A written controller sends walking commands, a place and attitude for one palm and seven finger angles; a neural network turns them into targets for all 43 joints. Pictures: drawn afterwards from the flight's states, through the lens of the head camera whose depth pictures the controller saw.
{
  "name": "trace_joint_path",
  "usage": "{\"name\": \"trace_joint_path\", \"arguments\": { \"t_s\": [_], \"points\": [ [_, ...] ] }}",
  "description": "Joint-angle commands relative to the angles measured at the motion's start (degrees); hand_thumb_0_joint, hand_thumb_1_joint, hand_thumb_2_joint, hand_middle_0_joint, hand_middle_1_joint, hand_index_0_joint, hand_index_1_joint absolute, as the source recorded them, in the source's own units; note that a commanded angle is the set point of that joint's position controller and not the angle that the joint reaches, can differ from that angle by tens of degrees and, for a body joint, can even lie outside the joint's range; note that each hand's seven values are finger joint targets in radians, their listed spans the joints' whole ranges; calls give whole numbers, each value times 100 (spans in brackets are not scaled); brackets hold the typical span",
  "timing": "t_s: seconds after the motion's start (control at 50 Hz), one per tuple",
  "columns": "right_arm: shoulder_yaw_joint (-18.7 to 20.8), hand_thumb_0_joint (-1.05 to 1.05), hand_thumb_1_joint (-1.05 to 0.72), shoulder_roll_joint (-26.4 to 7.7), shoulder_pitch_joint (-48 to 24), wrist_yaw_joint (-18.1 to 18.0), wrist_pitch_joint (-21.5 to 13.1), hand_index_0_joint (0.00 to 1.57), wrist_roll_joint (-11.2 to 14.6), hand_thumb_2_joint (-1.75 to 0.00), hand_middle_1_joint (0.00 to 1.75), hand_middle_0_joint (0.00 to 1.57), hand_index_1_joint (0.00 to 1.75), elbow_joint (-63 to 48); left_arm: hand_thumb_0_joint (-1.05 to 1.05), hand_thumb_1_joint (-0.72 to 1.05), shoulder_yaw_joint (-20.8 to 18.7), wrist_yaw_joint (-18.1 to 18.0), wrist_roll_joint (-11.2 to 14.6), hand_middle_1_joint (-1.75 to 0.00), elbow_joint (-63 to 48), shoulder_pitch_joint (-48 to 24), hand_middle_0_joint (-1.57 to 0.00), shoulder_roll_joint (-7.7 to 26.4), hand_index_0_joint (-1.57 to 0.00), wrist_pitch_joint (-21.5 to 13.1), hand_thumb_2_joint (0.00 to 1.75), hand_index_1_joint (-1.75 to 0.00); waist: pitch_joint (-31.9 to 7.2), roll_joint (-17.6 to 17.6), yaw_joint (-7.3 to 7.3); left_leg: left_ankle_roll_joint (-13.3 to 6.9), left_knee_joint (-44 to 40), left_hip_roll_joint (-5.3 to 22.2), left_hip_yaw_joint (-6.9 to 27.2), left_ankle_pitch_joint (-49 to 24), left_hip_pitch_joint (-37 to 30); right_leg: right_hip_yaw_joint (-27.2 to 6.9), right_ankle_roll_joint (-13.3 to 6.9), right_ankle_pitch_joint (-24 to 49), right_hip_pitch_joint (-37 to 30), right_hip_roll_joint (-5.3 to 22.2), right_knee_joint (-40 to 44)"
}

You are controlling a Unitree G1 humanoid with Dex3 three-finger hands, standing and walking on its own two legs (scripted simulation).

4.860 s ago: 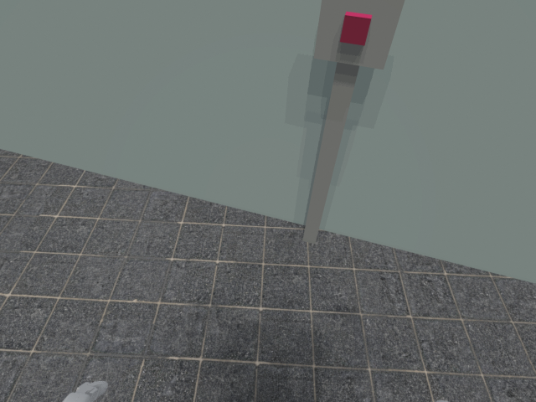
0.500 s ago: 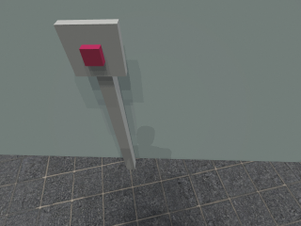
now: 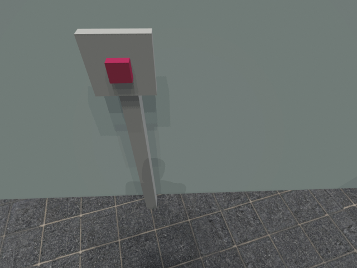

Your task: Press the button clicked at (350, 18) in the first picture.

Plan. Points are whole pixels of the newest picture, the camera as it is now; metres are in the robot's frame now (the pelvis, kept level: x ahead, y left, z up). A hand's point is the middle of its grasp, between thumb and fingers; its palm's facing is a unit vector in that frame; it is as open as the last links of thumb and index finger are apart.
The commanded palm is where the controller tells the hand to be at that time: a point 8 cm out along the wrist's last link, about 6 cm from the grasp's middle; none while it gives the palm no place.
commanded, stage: come to a stop and stand still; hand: left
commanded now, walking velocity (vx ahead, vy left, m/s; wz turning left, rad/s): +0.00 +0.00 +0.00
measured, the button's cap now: (119, 70) +0.54 +0.19 +0.17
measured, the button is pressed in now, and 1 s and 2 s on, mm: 0 0 0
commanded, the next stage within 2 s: look again from close up in 0.06 s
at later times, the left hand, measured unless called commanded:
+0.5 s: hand out of the picture -0.02 +0.17 -0.17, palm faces +0.02 -0.98 -0.22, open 7.4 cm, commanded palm none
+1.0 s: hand out of the picture +0.00 +0.13 -0.19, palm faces +0.07 -0.98 -0.16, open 7.4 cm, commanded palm none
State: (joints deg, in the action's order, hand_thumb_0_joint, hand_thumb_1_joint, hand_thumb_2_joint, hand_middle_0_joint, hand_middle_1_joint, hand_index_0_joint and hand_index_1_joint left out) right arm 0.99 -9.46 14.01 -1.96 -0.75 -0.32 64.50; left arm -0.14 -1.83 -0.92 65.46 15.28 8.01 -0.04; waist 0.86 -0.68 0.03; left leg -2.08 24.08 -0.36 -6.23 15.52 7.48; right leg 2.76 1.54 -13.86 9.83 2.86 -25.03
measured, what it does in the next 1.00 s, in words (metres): stands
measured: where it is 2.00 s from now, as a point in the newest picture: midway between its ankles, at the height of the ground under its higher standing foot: outside the picture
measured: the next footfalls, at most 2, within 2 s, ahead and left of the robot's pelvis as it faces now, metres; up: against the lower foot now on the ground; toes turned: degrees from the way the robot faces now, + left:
right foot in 1.28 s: +0.11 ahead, -0.15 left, +0.00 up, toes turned +4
left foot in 1.54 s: +0.10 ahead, +0.09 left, +0.00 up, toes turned +9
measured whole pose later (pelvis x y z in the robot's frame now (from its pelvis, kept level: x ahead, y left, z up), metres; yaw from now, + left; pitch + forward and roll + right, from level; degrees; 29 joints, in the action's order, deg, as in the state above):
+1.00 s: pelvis +0.03 -0.03 -0.01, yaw +3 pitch +0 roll +0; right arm -0.3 -8.1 18.3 -0.9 -0.7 -1.2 64.1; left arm -0.3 -0.9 -1.3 64.3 18.2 7.5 -1.0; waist 1.1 -0.7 -0.3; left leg -0.2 32.3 2.0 -2.7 21.5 11.0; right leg 6.2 -1.4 -20.6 11.4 1.0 -31.7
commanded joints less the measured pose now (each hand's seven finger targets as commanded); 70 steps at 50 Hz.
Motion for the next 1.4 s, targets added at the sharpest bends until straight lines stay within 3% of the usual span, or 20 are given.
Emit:
{"name": "trace_joint_path", "arguments": {
  "t_s": [0.0,0.12,0.14,0.16,0.22,0.36,0.76,0.92,1.0,1.04,1.08,1.1,1.12,1.14,1.2,1.24,1.28,1.3,1.32,1.38],
  "points": [
    [8,0,-90,-418,437,-18,-63,20,-10,-90,30,20,30,1,0,90,-49,-53,33,-30,-109,310,-20,499,-20,-58,90,-30,327,237,15,71,-643,762,669,-1254,173,-382,-175,920,38,421,462],
    [-13,0,-90,-377,567,-16,-59,20,-9,-90,30,20,30,104,0,90,-38,-57,43,-30,-70,382,-20,480,-20,-24,90,-30,439,-68,65,60,-814,763,715,-843,347,-337,-166,655,-35,380,532],
    [-74,0,-90,-569,167,65,-168,20,25,-90,30,20,30,-378,0,90,24,-280,-59,-30,-18,636,-20,698,-20,-181,90,-30,604,191,145,190,389,795,583,-1928,813,-542,-240,2488,173,642,225],
    [-61,0,-90,-384,590,80,-118,20,-30,-90,30,20,30,-429,0,90,-23,-221,9,-30,-248,471,-20,837,-20,-228,90,-30,90,-65,-90,173,30,567,665,-508,611,-545,-391,1159,-13,694,88],
    [-90,0,-90,-436,822,102,-179,20,-87,-90,30,20,30,-450,0,90,3,-92,6,-30,-380,371,-20,676,-20,-180,90,-30,-109,-935,-28,-3,-337,747,982,-470,829,-201,-409,-53,35,277,-226],
    [-103,0,-90,-452,886,67,-125,20,-48,-90,30,20,30,-496,0,90,75,-36,21,-30,-321,367,-20,448,-20,-134,90,-30,518,266,-31,-103,-513,701,953,-98,898,-264,-364,-40,374,251,-34],
    [-130,0,-90,-328,694,12,-136,20,-31,-90,30,20,30,-136,0,90,4,-45,26,-30,-180,563,-20,473,-20,-183,90,-30,258,93,5,-3,-325,653,592,-1106,260,-419,-375,1077,138,381,145],
    [-68,0,-90,-210,632,88,-42,20,-98,-90,30,20,30,-258,0,90,-131,41,-30,-30,-210,749,-20,661,-20,-138,90,-30,745,513,41,-50,403,305,395,655,1152,-671,-631,-1540,319,543,481],
    [-49,0,-90,-75,469,106,-105,20,-97,-90,30,20,30,-406,0,90,-252,27,-40,-30,-189,1093,-20,822,-20,-225,90,-30,646,908,122,-7,1347,174,129,697,1563,-1166,-1008,-528,-83,1129,725],
    [-38,0,-90,-21,601,113,-146,20,-85,-90,30,20,30,-373,0,90,-273,19,-56,-30,-224,1020,-20,787,-20,-251,90,-30,597,689,23,-34,1012,223,106,653,1305,-889,-1056,160,-64,1084,410],
    [-25,0,-90,-173,1190,95,-233,20,-88,-90,30,20,30,-111,0,90,-219,45,-28,-30,-311,692,-20,594,-20,-235,90,-30,333,-280,-231,-168,191,524,541,-1061,7,48,-667,804,555,390,-788],
    [35,0,-90,-502,1708,12,-267,20,-116,-90,30,20,30,107,0,90,-158,34,-9,-30,-415,539,-20,347,-20,-253,90,-30,22,-1273,-371,-513,197,1277,1390,-3349,-796,525,-402,613,1183,-20,-1827],
    [37,0,-90,-605,1981,-83,-248,20,-101,-90,30,20,30,215,0,90,-108,-3,23,-30,-539,275,-20,265,-20,-274,90,-30,43,-1795,-438,-929,174,1815,1822,-6014,-1391,493,-295,-1204,1910,-205,-2359],
    [9,0,-90,-577,1857,-122,-193,20,-102,-90,30,20,30,260,0,90,-148,-39,38,-30,-572,109,-20,376,-20,-236,90,-30,84,-1887,-388,-1054,308,1945,1735,-7391,-1675,182,-311,-2170,2245,-84,-2612],
    [7,0,-90,-551,999,-150,-132,20,-89,-90,30,20,30,-78,0,90,-203,-26,67,-30,-544,88,-20,301,-20,-175,90,-30,432,-969,-48,-585,372,1446,973,-6464,-807,212,-289,-1246,1391,64,-1235],
    [58,0,-90,-621,656,-162,-97,20,7,-90,30,20,30,-292,0,90,-261,-15,30,-30,-311,885,-20,458,-20,-174,90,-30,10,-234,283,-169,938,1014,567,-5210,-209,255,-238,1401,69,32,-251],
    [133,0,-90,-420,744,-137,-65,20,74,-90,30,20,30,-395,0,90,-334,-78,9,-30,-218,1177,-20,911,-20,-180,90,-30,-358,625,252,161,1450,395,348,-1823,873,-801,-880,5153,-906,1135,-799],
    [151,0,-90,-229,741,-106,-40,20,96,-90,30,20,30,-387,0,90,-311,-72,9,-30,-196,1158,-20,983,-20,-158,90,-30,-376,719,191,233,1687,108,313,396,971,-892,-1208,5874,-823,1621,-556],
    [144,0,-90,-28,651,-116,32,20,86,-90,30,20,30,-395,0,90,-299,-91,-22,-30,-254,1003,-20,968,-20,-139,90,-30,-265,1221,187,261,2012,75,288,1576,1195,-927,-1384,6297,-899,1706,-410],
    [158,0,-90,30,300,-65,125,20,56,-90,30,20,30,-497,0,90,-277,-148,-106,-30,-454,618,-20,858,-20,-88,90,-30,98,1462,217,267,2362,118,441,1842,1530,-710,-1372,5901,-632,1507,-292]
  ]
}}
